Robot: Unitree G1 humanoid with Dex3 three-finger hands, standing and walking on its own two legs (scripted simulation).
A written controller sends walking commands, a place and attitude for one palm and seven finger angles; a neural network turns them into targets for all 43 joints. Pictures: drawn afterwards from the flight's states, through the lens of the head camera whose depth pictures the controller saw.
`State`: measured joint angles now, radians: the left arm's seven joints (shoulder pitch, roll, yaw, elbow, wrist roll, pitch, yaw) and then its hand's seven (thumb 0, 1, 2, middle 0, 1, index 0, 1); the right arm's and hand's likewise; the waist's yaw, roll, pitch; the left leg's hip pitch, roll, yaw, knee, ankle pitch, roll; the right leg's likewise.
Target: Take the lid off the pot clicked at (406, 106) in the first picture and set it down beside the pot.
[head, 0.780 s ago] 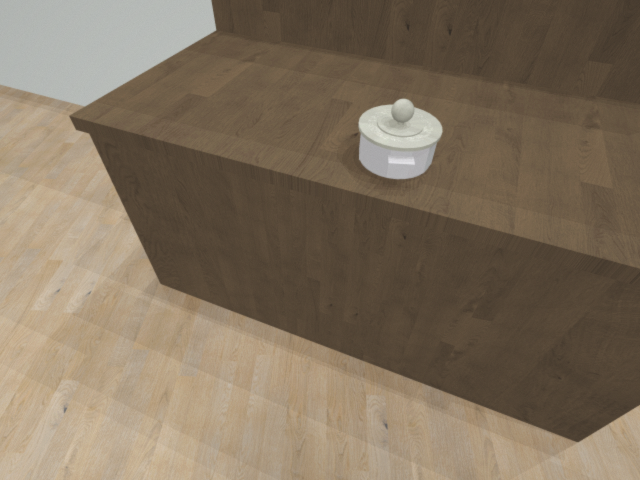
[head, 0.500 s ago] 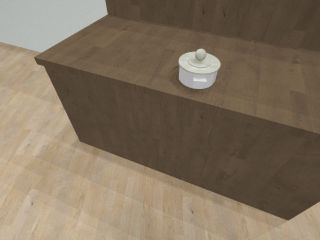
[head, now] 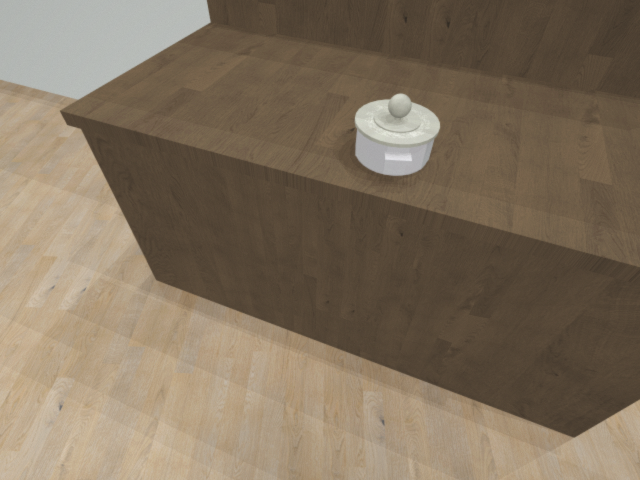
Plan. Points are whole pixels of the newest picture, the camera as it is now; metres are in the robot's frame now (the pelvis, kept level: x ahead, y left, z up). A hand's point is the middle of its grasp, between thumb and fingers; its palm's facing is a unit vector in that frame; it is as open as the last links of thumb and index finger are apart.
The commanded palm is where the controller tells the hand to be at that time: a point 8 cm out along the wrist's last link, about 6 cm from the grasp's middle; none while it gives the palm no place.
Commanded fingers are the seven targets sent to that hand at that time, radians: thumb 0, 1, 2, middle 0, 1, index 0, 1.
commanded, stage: turn to face it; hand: left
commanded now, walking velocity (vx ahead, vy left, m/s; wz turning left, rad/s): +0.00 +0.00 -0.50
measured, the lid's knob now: (399, 105) +0.78 -0.12 +0.09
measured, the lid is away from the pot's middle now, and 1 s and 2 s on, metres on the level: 0.00 0.00 0.00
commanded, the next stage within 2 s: take the last steps up to it in 0.66 s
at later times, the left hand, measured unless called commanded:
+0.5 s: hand out of the picture +0.07 +0.18 -0.18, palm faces -0.06 -0.97 -0.23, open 7.4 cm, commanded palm none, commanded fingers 0.00 0.90 0.90 -0.20 -0.30 -0.20 -0.30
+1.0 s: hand out of the picture +0.11 +0.14 -0.16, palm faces -0.23 -0.95 -0.22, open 7.4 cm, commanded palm none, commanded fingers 0.00 0.90 0.90 -0.20 -0.30 -0.20 -0.30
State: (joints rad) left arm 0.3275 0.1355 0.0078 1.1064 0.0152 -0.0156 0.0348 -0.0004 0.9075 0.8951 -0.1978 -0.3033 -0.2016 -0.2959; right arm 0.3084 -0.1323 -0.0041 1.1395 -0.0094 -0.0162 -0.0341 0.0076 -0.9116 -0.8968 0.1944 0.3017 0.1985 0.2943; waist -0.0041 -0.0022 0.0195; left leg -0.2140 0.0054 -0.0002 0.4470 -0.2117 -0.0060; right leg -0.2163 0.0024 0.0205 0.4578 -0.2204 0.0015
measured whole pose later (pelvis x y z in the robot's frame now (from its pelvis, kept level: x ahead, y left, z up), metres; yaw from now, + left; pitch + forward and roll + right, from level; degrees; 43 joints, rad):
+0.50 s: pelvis +0.00 +0.00 -0.01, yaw -8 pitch +1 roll +0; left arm 0.26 0.17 0.07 0.98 0.03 0.02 0.02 0.00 0.91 0.89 -0.20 -0.30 -0.20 -0.30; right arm 0.19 -0.21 -0.06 1.00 0.00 0.01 -0.05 0.01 -0.91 -0.90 0.19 0.30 0.20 0.29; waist 0.02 0.00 0.05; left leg -0.33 0.02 0.04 0.72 -0.45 -0.01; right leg -0.32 0.07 0.15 0.55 -0.24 -0.01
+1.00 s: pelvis +0.03 -0.03 +0.00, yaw -17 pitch +0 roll +0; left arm 0.29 0.14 0.05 0.98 0.02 -0.03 0.01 0.00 0.91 0.90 -0.20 -0.30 -0.20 -0.30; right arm 0.30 -0.21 -0.05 1.07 -0.03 0.02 -0.01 0.01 -0.92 -0.90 0.20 0.30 0.20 0.29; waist -0.01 0.05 0.04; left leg -0.42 0.07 0.07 1.03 -0.45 0.01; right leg -0.20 0.01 -0.06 0.51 -0.32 -0.05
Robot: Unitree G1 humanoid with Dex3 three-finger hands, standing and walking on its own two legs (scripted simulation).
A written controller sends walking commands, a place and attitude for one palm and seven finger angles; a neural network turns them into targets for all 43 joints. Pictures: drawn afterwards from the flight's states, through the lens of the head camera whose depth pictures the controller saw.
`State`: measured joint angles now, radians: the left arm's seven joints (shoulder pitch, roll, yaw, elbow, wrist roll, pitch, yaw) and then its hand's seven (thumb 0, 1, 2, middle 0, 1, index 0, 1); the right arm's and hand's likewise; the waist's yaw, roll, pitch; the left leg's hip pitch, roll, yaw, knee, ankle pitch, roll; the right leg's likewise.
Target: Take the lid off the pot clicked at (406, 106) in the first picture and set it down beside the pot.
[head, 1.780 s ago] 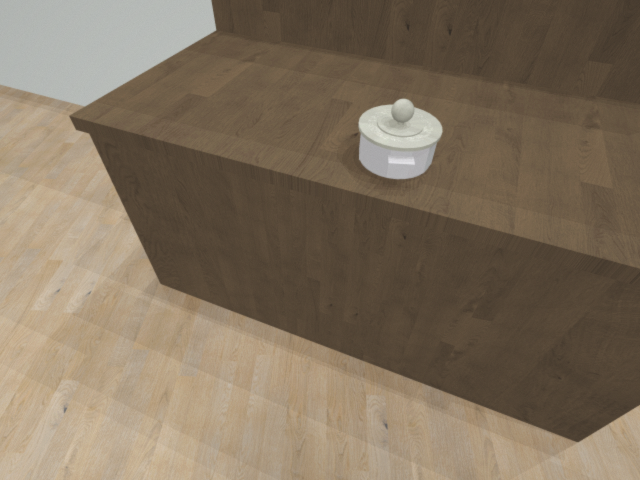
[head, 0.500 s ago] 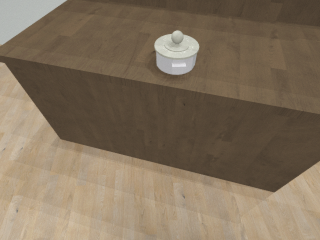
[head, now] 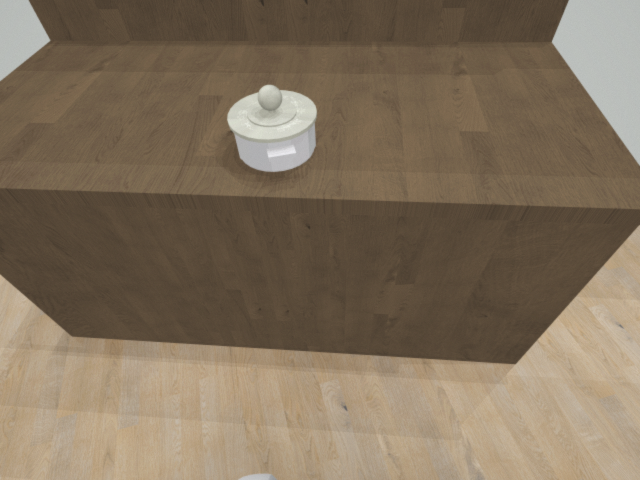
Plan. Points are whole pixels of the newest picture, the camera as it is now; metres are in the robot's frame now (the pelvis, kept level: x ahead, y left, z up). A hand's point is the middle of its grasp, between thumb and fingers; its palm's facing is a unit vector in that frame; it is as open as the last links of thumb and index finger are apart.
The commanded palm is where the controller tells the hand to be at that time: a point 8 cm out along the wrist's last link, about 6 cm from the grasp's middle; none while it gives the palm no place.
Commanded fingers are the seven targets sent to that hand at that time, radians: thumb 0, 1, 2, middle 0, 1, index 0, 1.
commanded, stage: take the last steps up to it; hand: left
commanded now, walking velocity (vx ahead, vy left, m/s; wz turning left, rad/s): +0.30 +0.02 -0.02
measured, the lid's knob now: (270, 97) +0.74 +0.14 +0.09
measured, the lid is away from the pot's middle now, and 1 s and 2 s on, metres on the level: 0.00 0.00 0.00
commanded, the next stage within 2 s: come to a stop and stand still in 0.50 s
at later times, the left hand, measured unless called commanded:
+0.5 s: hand (188, 455) +0.18 +0.22 -0.17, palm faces +0.03 -0.98 -0.17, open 7.4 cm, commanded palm none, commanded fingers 0.00 0.90 0.90 -0.20 -0.30 -0.20 -0.30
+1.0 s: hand (210, 382) +0.29 +0.21 -0.17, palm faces +0.05 -0.97 -0.23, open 7.3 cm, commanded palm none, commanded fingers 0.00 0.90 0.90 -0.20 -0.30 -0.20 -0.30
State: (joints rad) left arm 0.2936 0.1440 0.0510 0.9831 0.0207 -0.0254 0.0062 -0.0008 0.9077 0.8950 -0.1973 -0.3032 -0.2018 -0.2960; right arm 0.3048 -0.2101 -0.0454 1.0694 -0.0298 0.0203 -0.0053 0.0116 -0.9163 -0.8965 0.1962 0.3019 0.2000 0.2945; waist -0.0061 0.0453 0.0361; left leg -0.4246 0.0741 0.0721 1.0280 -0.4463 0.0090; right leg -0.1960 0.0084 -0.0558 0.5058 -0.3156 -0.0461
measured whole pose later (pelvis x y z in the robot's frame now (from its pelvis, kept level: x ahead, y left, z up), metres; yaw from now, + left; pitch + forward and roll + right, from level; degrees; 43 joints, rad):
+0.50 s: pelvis +0.15 +0.04 +0.00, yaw -2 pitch +0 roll +1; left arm 0.28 0.18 0.07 1.03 0.03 -0.02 0.00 0.00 0.91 0.90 -0.20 -0.30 -0.20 -0.30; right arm 0.30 -0.13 -0.02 1.04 -0.02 -0.08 -0.03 0.00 -0.94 -0.90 0.20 0.30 0.20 0.29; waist 0.00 -0.05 0.03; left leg -0.22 0.00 0.13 0.44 -0.23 0.04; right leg -0.50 -0.07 -0.04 1.10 -0.34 -0.02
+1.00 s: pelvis +0.21 +0.03 +0.00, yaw +0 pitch -1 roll +0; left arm 0.17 0.17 0.05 0.96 0.03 0.01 0.05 -0.01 0.92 0.89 -0.20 -0.30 -0.21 -0.30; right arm 0.15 -0.18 -0.06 1.01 -0.01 0.04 -0.03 0.01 -0.91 -0.90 0.19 0.30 0.20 0.29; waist 0.01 -0.02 0.09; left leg -0.42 0.01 0.03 0.90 -0.48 -0.04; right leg -0.31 -0.06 -0.10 0.51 -0.18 -0.01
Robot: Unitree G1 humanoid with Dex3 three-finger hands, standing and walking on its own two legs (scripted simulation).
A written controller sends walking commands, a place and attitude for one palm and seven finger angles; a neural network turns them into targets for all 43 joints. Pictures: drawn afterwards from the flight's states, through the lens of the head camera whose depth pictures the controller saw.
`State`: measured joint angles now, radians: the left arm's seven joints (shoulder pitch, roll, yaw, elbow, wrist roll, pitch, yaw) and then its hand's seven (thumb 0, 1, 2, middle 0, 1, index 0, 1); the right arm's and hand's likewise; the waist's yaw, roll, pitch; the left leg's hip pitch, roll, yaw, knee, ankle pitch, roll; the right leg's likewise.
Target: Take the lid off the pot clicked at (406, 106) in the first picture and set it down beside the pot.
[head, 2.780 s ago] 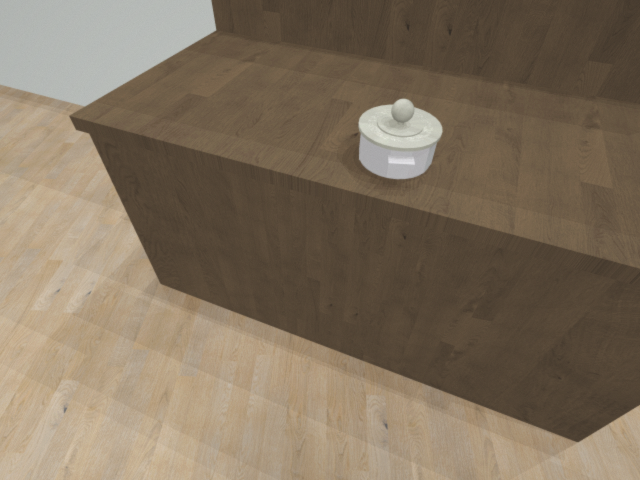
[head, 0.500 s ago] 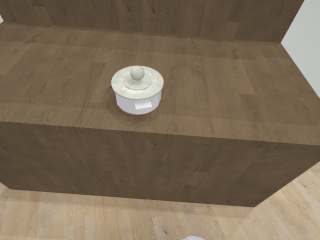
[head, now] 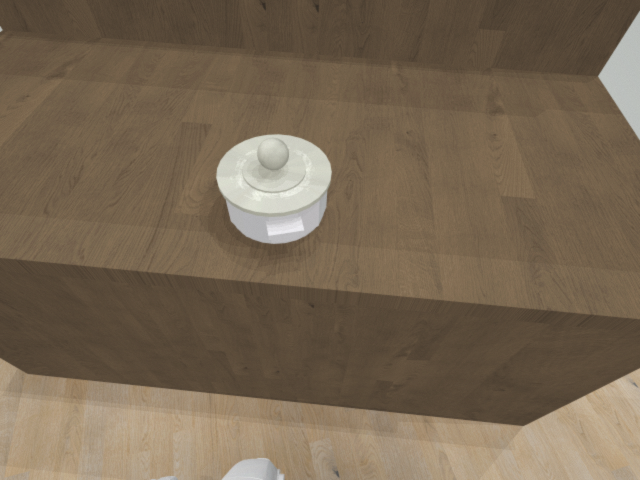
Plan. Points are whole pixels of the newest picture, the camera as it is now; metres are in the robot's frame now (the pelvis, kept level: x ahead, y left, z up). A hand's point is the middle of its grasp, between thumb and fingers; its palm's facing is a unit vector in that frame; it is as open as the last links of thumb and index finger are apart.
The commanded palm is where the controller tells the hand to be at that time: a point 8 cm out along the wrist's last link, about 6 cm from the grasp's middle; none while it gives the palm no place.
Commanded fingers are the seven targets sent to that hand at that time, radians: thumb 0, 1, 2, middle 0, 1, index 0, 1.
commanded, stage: come to a stop and stand still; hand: left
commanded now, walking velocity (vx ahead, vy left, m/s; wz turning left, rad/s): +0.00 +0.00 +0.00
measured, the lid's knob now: (273, 154) +0.53 +0.11 +0.09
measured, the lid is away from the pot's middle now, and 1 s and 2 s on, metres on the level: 0.00 0.00 0.00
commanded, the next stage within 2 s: look again from close up in 0.78 s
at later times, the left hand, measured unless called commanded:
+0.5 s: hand out of the picture -0.08 +0.24 -0.17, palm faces +0.02 -0.97 -0.22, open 7.4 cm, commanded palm none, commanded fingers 0.00 0.90 0.90 -0.20 -0.30 -0.20 -0.30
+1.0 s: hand out of the picture -0.11 +0.21 -0.18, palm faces +0.00 -0.98 -0.17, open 7.4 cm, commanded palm none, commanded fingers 0.00 0.90 0.90 -0.20 -0.30 -0.20 -0.30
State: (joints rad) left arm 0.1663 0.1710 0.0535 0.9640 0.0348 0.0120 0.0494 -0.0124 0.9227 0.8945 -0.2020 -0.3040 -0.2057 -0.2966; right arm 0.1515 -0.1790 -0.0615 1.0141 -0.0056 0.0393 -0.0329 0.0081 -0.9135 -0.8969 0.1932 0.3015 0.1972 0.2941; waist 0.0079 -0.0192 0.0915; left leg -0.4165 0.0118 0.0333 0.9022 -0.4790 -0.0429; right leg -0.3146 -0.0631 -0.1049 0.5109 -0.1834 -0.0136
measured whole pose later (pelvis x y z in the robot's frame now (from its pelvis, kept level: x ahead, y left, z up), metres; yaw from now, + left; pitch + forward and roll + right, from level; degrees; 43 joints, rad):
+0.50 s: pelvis -0.06 +0.06 +0.00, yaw -2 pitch +0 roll +1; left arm 0.36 0.18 0.03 1.10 0.02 0.03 0.04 0.00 0.91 0.90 -0.20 -0.30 -0.20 -0.30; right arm 0.22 -0.15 -0.02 1.05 -0.01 0.01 -0.03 0.00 -0.93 -0.90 0.20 0.30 0.20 0.29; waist 0.01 -0.03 -0.01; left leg -0.29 -0.06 0.12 0.38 -0.10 0.08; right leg -0.11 -0.03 -0.01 0.44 -0.34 -0.01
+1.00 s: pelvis -0.07 +0.05 +0.00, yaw +0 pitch +0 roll -2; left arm 0.40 0.11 0.00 1.10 0.02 -0.02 0.05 0.00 0.91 0.89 -0.20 -0.30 -0.20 -0.30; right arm 0.36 -0.12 -0.01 1.08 -0.02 0.02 -0.01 0.01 -0.91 -0.90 0.19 0.30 0.20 0.29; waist -0.04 0.03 0.03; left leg -0.39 -0.01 0.05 0.55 -0.16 0.06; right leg -0.15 0.03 -0.06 0.51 -0.35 -0.02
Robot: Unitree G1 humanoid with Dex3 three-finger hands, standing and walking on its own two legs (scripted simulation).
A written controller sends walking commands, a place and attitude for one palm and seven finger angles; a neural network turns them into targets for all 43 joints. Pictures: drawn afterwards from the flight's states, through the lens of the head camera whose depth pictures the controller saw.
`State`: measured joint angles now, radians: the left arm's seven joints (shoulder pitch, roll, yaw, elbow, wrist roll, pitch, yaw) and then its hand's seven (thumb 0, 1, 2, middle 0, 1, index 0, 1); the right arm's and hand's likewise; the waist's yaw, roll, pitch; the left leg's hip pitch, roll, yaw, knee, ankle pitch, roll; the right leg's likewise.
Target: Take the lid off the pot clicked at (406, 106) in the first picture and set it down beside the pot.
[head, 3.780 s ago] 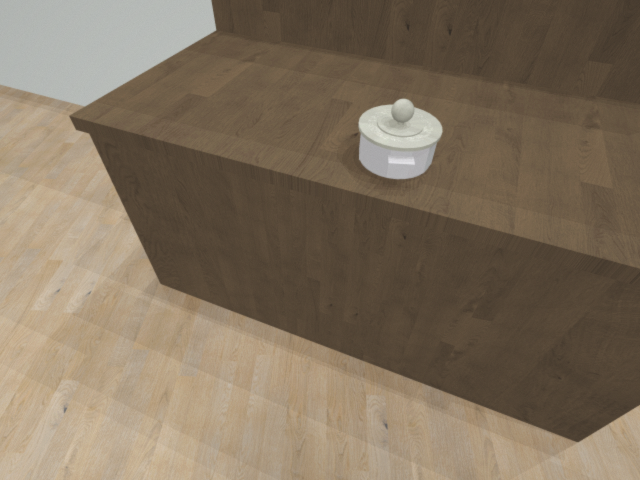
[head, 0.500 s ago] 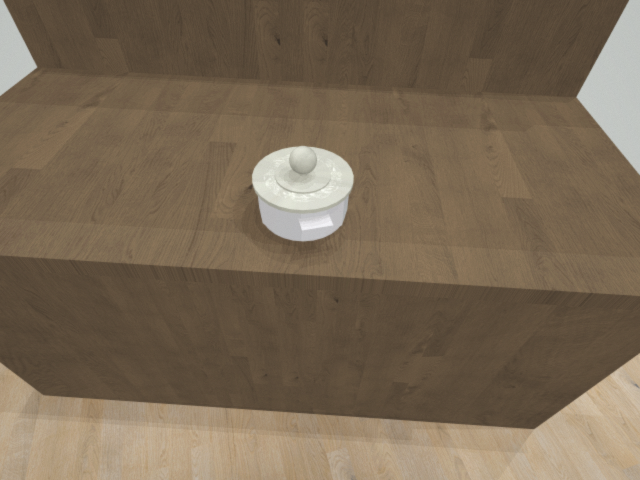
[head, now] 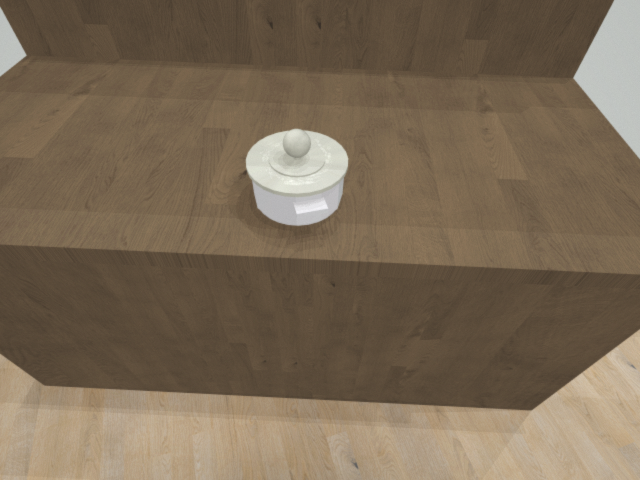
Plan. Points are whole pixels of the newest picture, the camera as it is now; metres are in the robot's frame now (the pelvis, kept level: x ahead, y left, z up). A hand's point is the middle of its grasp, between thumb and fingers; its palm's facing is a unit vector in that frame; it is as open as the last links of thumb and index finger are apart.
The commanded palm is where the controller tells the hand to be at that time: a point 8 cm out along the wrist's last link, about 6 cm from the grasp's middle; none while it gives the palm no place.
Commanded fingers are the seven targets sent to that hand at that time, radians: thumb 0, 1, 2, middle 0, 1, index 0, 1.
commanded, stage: look again from close up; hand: left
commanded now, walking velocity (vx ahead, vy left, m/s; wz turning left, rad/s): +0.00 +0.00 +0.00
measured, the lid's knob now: (296, 143) +0.60 +0.06 +0.10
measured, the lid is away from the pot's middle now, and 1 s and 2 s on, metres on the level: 0.00 0.00 0.00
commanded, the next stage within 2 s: shuffle to correct the standing spot in 0.82 s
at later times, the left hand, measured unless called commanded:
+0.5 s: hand out of the picture +0.03 +0.16 -0.18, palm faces +0.00 -0.99 -0.15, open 7.4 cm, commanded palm none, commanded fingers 0.00 0.90 0.90 -0.20 -0.30 -0.20 -0.30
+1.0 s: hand out of the picture +0.01 +0.18 -0.18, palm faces -0.01 -0.99 -0.16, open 7.4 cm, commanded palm none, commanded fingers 0.00 0.90 0.90 -0.20 -0.30 -0.20 -0.30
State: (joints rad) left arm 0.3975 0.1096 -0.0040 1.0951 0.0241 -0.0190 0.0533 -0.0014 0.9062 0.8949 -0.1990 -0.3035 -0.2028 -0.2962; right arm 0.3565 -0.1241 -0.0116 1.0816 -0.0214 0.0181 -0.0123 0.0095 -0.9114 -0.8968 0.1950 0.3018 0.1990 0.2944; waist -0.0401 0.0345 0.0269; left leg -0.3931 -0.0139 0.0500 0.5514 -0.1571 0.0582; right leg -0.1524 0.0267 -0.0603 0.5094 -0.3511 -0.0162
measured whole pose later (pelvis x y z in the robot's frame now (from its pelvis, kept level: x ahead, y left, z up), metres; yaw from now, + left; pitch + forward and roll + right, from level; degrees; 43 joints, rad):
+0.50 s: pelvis +0.03 +0.00 +0.00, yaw -2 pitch +0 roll -1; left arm 0.35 0.16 0.00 1.02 0.02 -0.02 0.05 0.00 0.91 0.90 -0.20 -0.30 -0.20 -0.30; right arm 0.23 -0.14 0.00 1.04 0.00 -0.02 -0.03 0.01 -0.92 -0.90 0.19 0.30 0.20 0.29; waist 0.00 -0.06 0.01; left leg -0.35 -0.02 0.09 0.56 -0.22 0.08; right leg -0.12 0.01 -0.02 0.51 -0.39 0.00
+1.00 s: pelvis +0.03 +0.01 +0.01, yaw -2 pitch +0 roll -1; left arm 0.37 0.18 0.00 1.07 0.02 -0.01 0.04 0.00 0.91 0.90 -0.20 -0.30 -0.20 -0.30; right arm 0.22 -0.15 -0.01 1.08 0.00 -0.02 -0.02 0.01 -0.92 -0.90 0.20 0.30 0.20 0.29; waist 0.01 -0.05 0.02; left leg -0.31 -0.03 0.11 0.48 -0.17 0.09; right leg -0.09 0.00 0.00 0.45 -0.35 0.01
